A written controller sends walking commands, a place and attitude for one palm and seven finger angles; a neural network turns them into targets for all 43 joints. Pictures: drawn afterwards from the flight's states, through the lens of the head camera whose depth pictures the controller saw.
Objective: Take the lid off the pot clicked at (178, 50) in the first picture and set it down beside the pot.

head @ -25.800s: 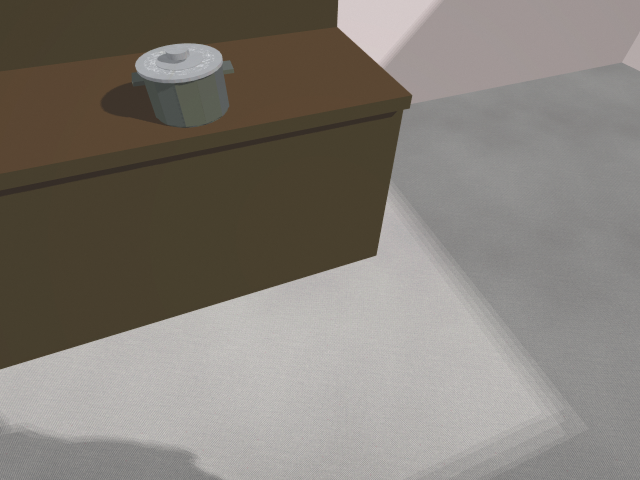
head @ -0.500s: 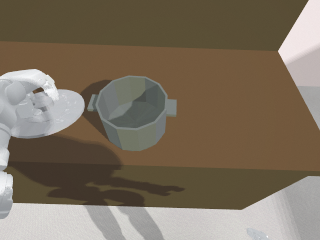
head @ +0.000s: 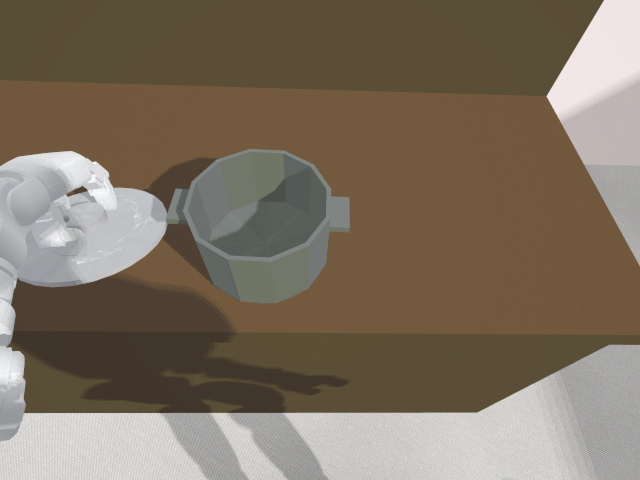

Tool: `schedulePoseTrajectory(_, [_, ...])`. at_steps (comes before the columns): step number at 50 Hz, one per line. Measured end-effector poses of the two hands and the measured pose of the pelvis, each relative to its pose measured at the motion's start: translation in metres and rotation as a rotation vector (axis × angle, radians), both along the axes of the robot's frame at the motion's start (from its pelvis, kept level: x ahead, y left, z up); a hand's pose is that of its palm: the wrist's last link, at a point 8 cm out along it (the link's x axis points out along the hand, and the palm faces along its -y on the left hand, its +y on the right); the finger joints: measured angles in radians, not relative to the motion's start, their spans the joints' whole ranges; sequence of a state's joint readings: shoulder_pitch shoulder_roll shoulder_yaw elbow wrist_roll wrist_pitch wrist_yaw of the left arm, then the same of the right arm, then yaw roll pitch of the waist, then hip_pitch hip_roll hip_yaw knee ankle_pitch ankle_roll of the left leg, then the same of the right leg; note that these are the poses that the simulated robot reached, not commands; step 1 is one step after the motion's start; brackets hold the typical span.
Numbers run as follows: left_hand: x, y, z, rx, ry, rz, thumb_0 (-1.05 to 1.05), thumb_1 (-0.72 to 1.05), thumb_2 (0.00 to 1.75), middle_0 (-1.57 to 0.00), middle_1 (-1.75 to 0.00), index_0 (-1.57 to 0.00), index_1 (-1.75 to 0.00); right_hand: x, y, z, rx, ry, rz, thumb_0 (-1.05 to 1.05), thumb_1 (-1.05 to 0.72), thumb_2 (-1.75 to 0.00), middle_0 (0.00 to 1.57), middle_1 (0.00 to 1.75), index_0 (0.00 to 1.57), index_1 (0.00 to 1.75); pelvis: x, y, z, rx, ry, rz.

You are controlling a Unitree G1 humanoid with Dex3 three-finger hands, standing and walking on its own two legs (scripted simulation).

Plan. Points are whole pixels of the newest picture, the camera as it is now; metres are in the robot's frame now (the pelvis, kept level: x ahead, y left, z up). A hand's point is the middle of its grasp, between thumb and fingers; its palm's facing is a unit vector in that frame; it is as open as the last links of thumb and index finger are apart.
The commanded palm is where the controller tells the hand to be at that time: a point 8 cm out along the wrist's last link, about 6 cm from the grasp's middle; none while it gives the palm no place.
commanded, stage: lower the lid onto the table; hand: left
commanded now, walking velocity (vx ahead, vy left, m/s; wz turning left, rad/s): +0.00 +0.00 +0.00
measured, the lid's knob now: (84, 218) +0.43 +0.32 +0.04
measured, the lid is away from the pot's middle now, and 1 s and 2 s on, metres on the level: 0.23 0.24 0.25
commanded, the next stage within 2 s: open the fingers wide in 1.02 s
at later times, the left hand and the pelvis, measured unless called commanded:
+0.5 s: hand (73, 228) +0.41 +0.33 +0.04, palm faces -0.49 -0.12 -0.86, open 8.4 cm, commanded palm +0.44 +0.32 +0.10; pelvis +0.00 +0.01 -0.01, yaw -1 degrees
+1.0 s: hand (77, 233) +0.42 +0.33 +0.03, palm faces -0.47 -0.11 -0.87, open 8.6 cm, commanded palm +0.45 +0.32 +0.07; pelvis -0.01 +0.02 -0.02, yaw -2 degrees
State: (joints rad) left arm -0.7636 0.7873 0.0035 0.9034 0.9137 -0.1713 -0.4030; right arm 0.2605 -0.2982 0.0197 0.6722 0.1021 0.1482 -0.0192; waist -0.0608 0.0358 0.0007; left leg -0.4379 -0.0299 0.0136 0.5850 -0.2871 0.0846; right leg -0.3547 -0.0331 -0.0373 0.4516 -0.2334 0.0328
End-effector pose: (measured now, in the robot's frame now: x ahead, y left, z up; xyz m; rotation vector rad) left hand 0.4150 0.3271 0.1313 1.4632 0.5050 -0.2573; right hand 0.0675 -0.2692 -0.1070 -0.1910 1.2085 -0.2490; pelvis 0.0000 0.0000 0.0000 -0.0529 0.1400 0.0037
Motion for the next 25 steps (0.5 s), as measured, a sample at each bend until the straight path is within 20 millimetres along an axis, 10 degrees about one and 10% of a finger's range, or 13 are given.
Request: schedulePoseTrajectory(25, [0.008, 0.007, -0.031, -0.026, 0.031, -0.016, -0.02, 0.03, 1.13, -0.86, -0.73, -0.72, -0.64, -0.023, 0.006, -0.004, -0.038, 0.043, -0.032, 0.01, -0.90, -0.90, 0.20, 0.30, 0.21, 0.30, -0.002, 0.012, -0.007, -0.011, 0.038, -0.014])
